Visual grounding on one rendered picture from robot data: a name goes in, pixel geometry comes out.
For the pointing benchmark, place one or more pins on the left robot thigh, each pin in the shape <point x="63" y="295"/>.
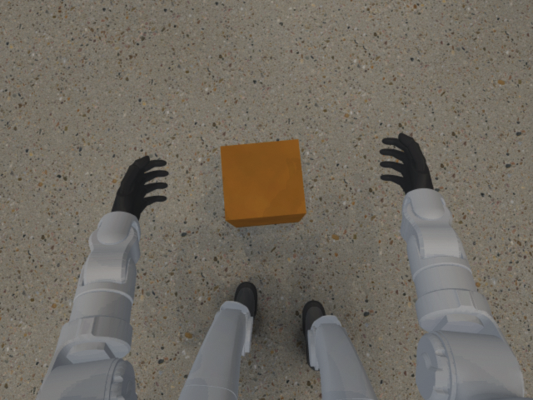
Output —
<point x="216" y="370"/>

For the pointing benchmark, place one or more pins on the robot right forearm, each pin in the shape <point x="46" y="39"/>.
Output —
<point x="448" y="299"/>

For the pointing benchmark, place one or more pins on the robot left upper arm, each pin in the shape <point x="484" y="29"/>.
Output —
<point x="107" y="379"/>

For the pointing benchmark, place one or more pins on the robot left hand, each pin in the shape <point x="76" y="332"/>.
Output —
<point x="130" y="196"/>

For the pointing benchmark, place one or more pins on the robot right hand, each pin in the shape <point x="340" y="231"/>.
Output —
<point x="415" y="172"/>

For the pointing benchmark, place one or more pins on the left robot foot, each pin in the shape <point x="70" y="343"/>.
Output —
<point x="246" y="294"/>

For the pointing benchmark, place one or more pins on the robot right upper arm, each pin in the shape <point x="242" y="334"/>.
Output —
<point x="466" y="366"/>

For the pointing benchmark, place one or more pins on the carton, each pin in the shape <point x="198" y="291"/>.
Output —
<point x="262" y="183"/>

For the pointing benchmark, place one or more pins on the robot left forearm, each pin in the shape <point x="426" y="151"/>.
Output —
<point x="99" y="326"/>

